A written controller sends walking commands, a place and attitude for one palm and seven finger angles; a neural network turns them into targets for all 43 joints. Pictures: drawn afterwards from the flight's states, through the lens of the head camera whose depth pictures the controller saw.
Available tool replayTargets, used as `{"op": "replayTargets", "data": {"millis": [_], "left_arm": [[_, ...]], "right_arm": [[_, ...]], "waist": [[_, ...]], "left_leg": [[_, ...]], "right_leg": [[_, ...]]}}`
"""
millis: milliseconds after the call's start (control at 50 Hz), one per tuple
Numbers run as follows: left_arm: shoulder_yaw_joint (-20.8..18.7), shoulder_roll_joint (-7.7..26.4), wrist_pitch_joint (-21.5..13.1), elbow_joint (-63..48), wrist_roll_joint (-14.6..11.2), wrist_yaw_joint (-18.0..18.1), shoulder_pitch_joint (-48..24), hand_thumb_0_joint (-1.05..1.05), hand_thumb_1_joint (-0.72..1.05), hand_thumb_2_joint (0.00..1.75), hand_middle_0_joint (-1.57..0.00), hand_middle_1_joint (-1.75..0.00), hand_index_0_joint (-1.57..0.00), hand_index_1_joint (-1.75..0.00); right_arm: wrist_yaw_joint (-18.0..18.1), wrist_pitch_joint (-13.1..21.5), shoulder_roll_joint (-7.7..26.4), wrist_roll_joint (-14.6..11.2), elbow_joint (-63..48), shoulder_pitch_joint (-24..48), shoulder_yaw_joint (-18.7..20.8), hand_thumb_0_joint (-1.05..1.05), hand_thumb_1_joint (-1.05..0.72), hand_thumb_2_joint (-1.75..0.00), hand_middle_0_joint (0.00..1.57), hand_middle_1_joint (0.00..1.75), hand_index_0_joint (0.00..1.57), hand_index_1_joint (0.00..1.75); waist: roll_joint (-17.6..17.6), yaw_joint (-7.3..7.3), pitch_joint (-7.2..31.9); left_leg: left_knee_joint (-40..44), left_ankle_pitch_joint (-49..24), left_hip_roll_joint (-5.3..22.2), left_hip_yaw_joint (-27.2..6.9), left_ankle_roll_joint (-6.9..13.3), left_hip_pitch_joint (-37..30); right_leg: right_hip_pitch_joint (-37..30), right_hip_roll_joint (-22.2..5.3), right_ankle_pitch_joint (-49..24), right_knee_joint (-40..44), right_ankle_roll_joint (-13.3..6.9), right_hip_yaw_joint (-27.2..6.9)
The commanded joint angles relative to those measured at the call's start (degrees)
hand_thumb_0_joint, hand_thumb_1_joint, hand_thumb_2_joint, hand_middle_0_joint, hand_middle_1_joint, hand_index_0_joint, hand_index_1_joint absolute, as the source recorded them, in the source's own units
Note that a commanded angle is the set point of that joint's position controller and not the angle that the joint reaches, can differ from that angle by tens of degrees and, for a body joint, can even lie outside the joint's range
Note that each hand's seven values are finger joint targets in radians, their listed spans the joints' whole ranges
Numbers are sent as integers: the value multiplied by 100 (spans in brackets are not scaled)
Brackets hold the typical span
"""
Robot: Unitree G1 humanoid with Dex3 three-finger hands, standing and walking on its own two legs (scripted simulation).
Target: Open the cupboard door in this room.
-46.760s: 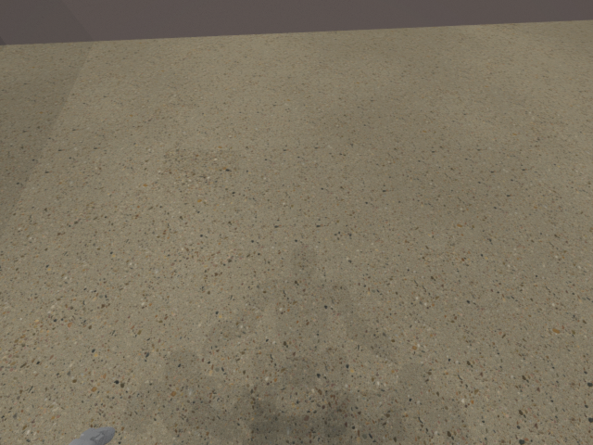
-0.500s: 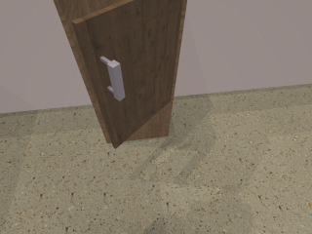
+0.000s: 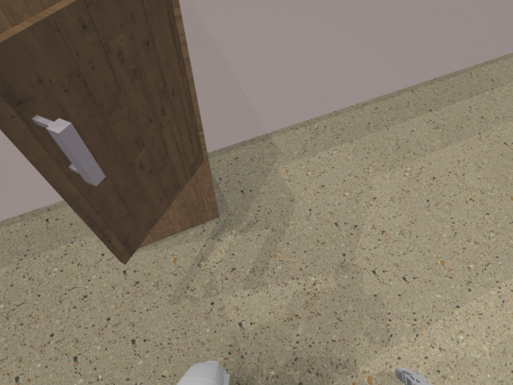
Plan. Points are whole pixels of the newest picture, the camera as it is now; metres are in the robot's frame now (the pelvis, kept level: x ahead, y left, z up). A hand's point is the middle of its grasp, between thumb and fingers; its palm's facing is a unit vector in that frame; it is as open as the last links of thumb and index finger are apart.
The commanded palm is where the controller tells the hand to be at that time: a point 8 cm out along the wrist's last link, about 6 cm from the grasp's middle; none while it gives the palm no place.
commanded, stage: walk to a spot facing it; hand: left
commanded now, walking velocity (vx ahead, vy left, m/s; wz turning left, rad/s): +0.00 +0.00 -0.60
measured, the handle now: (69, 151) +0.44 +0.35 +0.08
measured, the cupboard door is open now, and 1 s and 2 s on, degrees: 40 40 40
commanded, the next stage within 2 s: none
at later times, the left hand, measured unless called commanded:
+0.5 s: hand (172, 361) +0.17 +0.17 -0.17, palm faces -0.31 -0.91 -0.27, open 7.4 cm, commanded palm none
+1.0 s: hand (196, 343) +0.20 +0.13 -0.17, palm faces -0.54 -0.82 -0.17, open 7.4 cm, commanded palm none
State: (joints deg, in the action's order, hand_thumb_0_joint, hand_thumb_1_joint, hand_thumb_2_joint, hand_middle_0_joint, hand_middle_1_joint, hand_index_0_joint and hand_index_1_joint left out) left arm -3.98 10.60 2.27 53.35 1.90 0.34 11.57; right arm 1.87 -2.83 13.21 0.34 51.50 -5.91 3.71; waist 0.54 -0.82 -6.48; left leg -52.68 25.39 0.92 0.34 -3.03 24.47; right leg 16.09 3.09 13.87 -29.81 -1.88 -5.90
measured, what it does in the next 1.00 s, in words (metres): steps on the spot, turning right: left foot, then right foot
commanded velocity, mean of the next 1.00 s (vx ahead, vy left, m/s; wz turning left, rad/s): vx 0.04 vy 0.00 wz -0.60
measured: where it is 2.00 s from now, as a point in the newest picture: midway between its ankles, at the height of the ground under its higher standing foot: (348, 376)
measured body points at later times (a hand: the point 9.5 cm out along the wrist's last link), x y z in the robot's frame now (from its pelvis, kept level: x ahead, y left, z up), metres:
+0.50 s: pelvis +0.00 +0.00 -0.01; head +0.04 -0.03 +0.43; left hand +0.18 +0.22 -0.14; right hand -0.06 -0.25 -0.17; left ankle +0.01 +0.13 -0.73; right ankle -0.03 -0.11 -0.74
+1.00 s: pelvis +0.02 +0.01 +0.00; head +0.07 +0.01 +0.45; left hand +0.23 +0.18 -0.16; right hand -0.07 -0.22 -0.13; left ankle +0.08 +0.11 -0.74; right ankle -0.07 -0.08 -0.66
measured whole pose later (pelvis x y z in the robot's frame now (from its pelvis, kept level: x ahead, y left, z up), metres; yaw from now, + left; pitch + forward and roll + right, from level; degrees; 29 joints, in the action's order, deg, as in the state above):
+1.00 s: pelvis +0.02 +0.01 +0.00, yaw -36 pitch +1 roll -1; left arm -5.8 13.5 4.0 53.0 1.8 -1.9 10.3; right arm 2.4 0.0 9.6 1.7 50.6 -14.1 0.7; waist 2.6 -0.6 -4.3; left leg -28.7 16.0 3.9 6.0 0.3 13.8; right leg 28.5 0.8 23.6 -60.9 2.4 -0.3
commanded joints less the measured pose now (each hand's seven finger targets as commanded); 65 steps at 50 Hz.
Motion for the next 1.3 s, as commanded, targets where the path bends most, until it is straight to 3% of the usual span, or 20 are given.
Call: {"op": "replayTargets", "data": {"millis": [0,40,80,100,200,340,420,460,480,540,780,800,820,840,920,1100,1180,1200,1220,1280], "left_arm": [[-350,1280,-97,-359,-33,65,190,0,90,90,-20,-30,-20,-30],[-313,1178,-66,-438,-85,49,-111,0,90,90,-20,-30,-20,-30],[-191,586,-34,-644,-141,-60,76,0,90,90,-20,-30,-20,-30],[-219,787,-43,-740,-70,-104,-140,0,90,90,-20,-30,-20,-30],[-230,630,35,-503,-49,-237,-72,0,90,90,-20,-30,-20,-30],[-111,461,-5,-630,-61,-257,-516,0,90,90,-20,-30,-20,-30],[-167,688,-100,-435,-55,-209,144,0,90,90,-20,-30,-20,-30],[-387,1796,-193,-250,-9,-47,756,0,90,90,-20,-30,-20,-30],[-356,1799,-158,-210,-85,29,947,0,90,90,-20,-30,-20,-30],[-272,1223,-118,-429,-76,117,53,0,90,90,-20,-30,-20,-30],[-297,1196,-55,-532,-78,10,-396,0,90,90,-20,-30,-20,-30],[-239,949,-23,-610,-122,-13,-369,0,90,90,-20,-30,-20,-30],[-169,576,-13,-675,-152,-73,-160,0,90,90,-20,-30,-20,-30],[-184,681,-34,-793,-107,-111,-328,0,90,90,-20,-30,-20,-30],[-244,566,-22,-518,-35,-266,-175,0,90,90,-20,-30,-20,-30],[-97,317,-154,-746,-11,-418,-1030,0,90,90,-20,-30,-20,-30],[-200,570,-262,-337,-3,-357,139,0,90,90,-20,-30,-20,-30],[-342,1118,-334,-43,16,-275,1104,0,90,90,-20,-30,-20,-30],[-500,1811,-351,134,-56,-139,1740,0,90,90,-20,-30,-20,-30],[-302,1224,-339,-131,-80,-10,511,0,90,90,-20,-30,-20,-30]], "right_arm": [[51,191,327,-29,-437,-245,74,0,-90,-90,20,30,20,30],[91,263,392,-36,-290,-788,62,0,-90,-90,20,30,20,30],[140,344,1277,96,-341,-988,186,0,-90,-90,20,30,20,30],[181,282,1349,143,-428,-1007,182,0,-90,-90,20,30,20,30],[148,341,758,136,-527,-574,12,0,-90,-90,20,30,20,30],[76,291,941,155,-221,-1179,143,0,-90,-90,20,30,20,30],[8,245,1032,98,-275,-967,210,0,-90,-90,20,30,20,30],[-67,208,344,15,-598,-664,43,0,-90,-90,20,30,20,30],[-9,116,535,32,-622,-445,64,0,-90,-90,20,30,20,30],[-34,86,516,31,-363,-458,105,0,-90,-90,20,30,20,30],[36,244,343,-3,-202,-1239,65,0,-90,-90,20,30,20,30],[75,305,616,26,-167,-1393,97,0,-90,-90,20,30,20,30],[82,337,1175,104,-248,-1451,199,0,-90,-90,20,30,20,30],[140,308,1370,150,-378,-1476,203,0,-90,-90,20,30,20,30],[127,385,745,160,-499,-849,11,0,-90,-90,20,30,20,30],[-12,466,894,207,-45,-1778,146,0,-90,-90,20,30,20,30],[-88,451,895,164,-42,-1422,127,0,-90,-90,20,30,20,30],[-164,470,641,46,-199,-1154,61,0,-90,-90,20,30,20,30],[-209,461,315,25,-613,-500,-40,0,-90,-90,20,30,20,30],[-209,405,525,104,-388,-293,81,0,-90,-90,20,30,20,30]], "waist": [[770,1,917],[602,302,1001],[-2036,263,1013],[-1317,337,757],[-1091,14,680],[-1318,336,670],[-900,-40,932],[1983,-407,1028],[1443,-542,976],[1036,-108,880],[664,354,783],[-45,405,796],[-1793,368,843],[-1507,396,752],[-1184,51,738],[-1013,512,398],[-425,-169,804],[860,-665,1200],[2206,-985,1045],[902,-268,73]], "left_leg": [[1128,-92,-70,-75,61,-251],[2548,-939,-13,-83,104,-1402],[3766,-1941,2333,-2385,1025,-2598],[3709,-2126,2783,-2435,1491,-1750],[3332,-3421,1537,-360,1015,-1802],[3015,-3613,1781,187,1030,-1859],[2011,-3104,1677,608,556,-1391],[-525,1173,388,1071,-91,1002],[-1182,1196,428,137,-28,1065],[-1501,61,531,-59,-104,987],[2272,-873,8,111,39,-1350],[3106,-769,539,-451,234,-1991],[3738,-819,2014,-2119,728,-2311],[4007,-991,2761,-2536,1253,-1658],[3623,-2022,1683,-617,870,-1806],[3811,-754,1952,202,935,-1911],[2268,-1048,1612,935,530,-1003],[613,-813,1099,1550,262,369],[-1049,1304,303,1244,16,2030],[-1495,-118,799,31,27,1983]], "right_leg": [[-766,-1404,-2619,534,-907,-1819],[-73,-1100,-2170,187,-527,-1617],[1835,202,1917,-1638,225,-17],[1713,-74,2255,-2790,331,211],[1811,-408,967,-3755,565,496],[939,-401,1147,-1636,418,1068],[-502,-316,-221,176,186,1179],[-1932,-2566,-3178,1002,-821,-1775],[-1580,-2595,-2975,931,-1137,-1690],[-1178,-1741,-2080,822,-881,-1021],[383,-1158,-718,585,-561,-1457],[1060,-676,-66,110,-265,-1088],[1842,141,1405,-1184,110,-175],[1777,11,2152,-2455,257,313],[1830,-449,959,-3615,446,496],[1277,-603,951,-1170,262,1160],[-1008,-232,365,202,-25,1485],[-2598,-1228,1313,842,-462,98],[-3037,-2654,1102,1610,-1203,-2606],[-1218,-2159,1998,1941,-1071,-1769]]}}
